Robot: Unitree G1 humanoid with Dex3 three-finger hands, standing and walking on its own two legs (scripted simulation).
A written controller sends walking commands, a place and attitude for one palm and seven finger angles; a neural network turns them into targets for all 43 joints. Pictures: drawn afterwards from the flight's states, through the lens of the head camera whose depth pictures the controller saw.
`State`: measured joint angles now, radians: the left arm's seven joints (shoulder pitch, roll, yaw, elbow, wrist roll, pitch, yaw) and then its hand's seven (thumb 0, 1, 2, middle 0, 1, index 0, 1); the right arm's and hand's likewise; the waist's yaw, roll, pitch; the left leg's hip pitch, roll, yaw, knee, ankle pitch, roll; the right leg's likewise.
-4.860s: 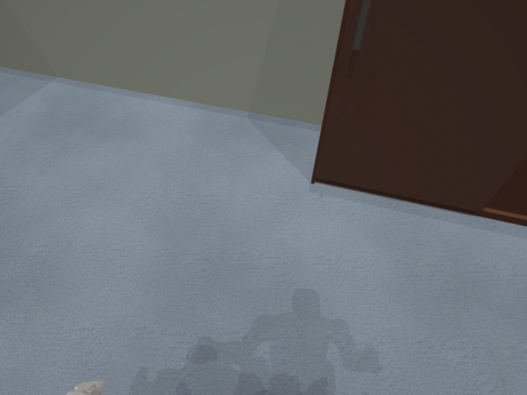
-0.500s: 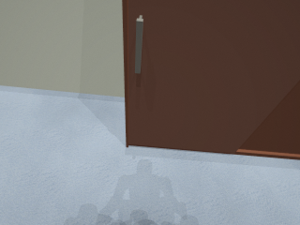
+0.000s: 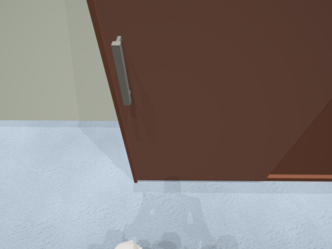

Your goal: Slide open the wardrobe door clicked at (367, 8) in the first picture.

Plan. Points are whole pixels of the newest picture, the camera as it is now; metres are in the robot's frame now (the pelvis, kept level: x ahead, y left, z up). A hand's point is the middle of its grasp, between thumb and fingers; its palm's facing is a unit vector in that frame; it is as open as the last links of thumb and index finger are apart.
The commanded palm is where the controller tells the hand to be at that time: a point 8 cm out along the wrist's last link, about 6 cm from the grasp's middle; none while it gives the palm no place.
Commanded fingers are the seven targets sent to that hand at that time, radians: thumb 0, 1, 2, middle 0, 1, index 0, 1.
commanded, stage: take the last steps up to it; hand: left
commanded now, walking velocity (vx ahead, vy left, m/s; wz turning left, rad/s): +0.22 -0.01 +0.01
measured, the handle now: (123, 73) +0.61 +0.16 +0.10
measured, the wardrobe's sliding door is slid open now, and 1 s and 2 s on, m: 0.00 0.00 0.00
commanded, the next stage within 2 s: come to a stop and stand still in 0.16 s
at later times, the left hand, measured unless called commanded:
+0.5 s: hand (97, 247) +0.17 +0.20 -0.18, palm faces +0.02 -0.98 -0.19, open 7.3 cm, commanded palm none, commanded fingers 0.00 0.90 0.90 -0.20 -0.30 -0.20 -0.30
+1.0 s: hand out of the picture +0.15 +0.20 -0.18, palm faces +0.06 -0.97 -0.22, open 7.4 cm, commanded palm none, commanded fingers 0.00 0.90 0.90 -0.20 -0.30 -0.20 -0.30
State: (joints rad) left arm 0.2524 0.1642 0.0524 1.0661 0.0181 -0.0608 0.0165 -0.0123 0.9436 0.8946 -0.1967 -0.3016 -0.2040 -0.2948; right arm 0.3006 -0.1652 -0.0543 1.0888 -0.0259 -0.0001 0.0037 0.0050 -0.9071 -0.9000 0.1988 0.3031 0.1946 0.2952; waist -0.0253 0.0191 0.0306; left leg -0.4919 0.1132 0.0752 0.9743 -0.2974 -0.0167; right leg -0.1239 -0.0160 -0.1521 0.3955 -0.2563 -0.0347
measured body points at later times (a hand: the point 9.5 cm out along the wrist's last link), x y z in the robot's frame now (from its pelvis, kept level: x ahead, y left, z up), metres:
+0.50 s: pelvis +0.13 +0.03 +0.00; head +0.15 +0.03 +0.44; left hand +0.17 +0.26 -0.17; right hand +0.17 -0.21 -0.16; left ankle +0.16 +0.13 -0.74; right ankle +0.16 -0.11 -0.72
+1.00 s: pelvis +0.10 +0.01 -0.01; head +0.11 +0.01 +0.44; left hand +0.15 +0.25 -0.16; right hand +0.14 -0.23 -0.16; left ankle +0.06 +0.15 -0.75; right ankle +0.17 -0.11 -0.74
